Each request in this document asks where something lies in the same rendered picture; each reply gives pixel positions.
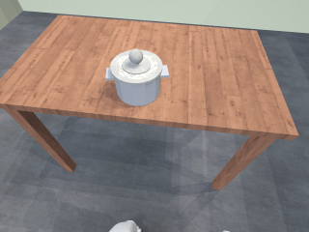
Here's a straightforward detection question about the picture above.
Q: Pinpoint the table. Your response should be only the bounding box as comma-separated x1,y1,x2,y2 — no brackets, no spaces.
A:
0,14,299,190

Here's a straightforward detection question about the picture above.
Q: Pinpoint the pot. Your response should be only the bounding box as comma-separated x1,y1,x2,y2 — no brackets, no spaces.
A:
105,65,169,106

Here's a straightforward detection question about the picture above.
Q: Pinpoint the knob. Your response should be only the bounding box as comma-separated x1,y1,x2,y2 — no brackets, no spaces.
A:
128,48,143,64

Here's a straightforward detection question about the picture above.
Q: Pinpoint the lid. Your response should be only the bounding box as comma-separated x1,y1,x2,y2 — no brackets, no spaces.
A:
110,49,163,85

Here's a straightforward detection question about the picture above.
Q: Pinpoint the left robot thigh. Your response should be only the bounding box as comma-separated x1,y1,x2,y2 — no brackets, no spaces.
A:
109,221,142,232

